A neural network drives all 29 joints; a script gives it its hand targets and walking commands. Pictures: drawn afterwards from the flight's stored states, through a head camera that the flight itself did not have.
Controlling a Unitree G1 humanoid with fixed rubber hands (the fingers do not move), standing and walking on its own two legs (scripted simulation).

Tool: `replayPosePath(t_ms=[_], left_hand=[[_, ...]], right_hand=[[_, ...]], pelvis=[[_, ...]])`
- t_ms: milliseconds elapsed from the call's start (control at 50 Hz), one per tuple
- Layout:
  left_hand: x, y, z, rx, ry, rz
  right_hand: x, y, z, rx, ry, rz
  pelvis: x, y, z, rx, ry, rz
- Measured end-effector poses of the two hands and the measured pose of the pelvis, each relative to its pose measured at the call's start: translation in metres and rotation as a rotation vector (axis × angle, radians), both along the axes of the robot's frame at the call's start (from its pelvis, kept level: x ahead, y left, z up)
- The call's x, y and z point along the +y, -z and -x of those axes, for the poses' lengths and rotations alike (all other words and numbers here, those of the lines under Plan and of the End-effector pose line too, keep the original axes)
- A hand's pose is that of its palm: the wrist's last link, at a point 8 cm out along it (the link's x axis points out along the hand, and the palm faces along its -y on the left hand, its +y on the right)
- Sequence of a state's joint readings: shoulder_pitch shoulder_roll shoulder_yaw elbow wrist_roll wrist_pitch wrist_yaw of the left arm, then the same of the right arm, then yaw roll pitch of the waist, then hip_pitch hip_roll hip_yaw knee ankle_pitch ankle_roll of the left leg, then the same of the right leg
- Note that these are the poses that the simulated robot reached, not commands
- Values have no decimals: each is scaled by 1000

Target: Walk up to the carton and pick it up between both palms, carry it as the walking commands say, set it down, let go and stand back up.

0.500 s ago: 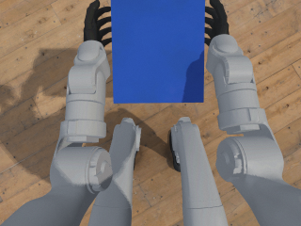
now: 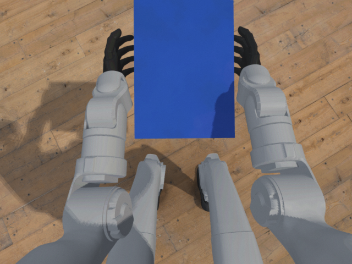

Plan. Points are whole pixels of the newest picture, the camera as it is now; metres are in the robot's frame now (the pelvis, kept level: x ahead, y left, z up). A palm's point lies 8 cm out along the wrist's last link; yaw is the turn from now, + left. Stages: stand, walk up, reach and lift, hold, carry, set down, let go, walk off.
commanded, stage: reach and lift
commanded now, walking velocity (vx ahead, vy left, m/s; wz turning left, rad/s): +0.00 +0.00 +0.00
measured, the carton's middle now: (180, 85) +0.47 +0.01 -0.10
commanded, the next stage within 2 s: none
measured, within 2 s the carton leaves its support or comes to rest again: neither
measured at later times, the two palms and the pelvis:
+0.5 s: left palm (99, 66) +0.45 +0.14 +0.05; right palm (266, 60) +0.46 -0.12 +0.04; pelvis +0.03 +0.00 +0.06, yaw +0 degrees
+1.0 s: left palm (74, 41) +0.43 +0.13 +0.14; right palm (301, 37) +0.44 -0.13 +0.13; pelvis +0.11 +0.00 +0.13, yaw +0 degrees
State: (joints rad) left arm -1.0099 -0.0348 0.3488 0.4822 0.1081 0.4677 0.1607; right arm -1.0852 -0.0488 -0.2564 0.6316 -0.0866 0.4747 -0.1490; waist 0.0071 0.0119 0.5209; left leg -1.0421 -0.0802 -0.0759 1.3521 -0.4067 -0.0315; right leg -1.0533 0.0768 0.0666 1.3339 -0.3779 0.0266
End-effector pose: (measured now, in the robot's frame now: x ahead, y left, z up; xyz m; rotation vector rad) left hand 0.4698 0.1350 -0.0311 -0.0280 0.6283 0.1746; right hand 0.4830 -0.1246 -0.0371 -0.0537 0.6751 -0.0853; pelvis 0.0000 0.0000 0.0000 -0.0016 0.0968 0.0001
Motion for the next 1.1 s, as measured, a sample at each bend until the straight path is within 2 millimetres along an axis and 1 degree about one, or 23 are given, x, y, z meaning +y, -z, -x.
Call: replayPosePath(t_ms=[300,440,500,580,660,760,820,960,1100], left_hand=[[0,-43,14,0,-6,4],[1,-66,21,11,-6,6],[0,-80,24,23,-4,7],[-1,-107,28,39,1,7],[-4,-131,30,51,4,11],[-8,-154,30,39,6,12],[-9,-161,30,34,4,11],[-6,-167,36,49,1,0],[-2,-181,37,41,9,-10]], right_hand=[[1,-43,13,0,-3,0],[1,-67,20,11,0,0],[0,-82,24,23,2,2],[-1,-109,28,39,8,2],[-4,-134,32,52,27,-14],[-8,-154,34,39,32,-12],[-9,-161,34,34,29,-11],[-6,-165,38,48,14,-12],[-2,-178,41,41,6,-4]], pelvis=[[-2,-38,-10,-52,0,-2],[-2,-54,-20,-36,-2,-2],[-2,-61,-30,0,-3,-2],[-2,-73,-50,59,-8,-1],[-2,-88,-67,37,-11,1],[-3,-104,-85,-13,-2,-4],[-3,-111,-94,-34,4,-6],[-3,-124,-111,-79,3,-5],[-4,-132,-123,-117,-7,-4]])
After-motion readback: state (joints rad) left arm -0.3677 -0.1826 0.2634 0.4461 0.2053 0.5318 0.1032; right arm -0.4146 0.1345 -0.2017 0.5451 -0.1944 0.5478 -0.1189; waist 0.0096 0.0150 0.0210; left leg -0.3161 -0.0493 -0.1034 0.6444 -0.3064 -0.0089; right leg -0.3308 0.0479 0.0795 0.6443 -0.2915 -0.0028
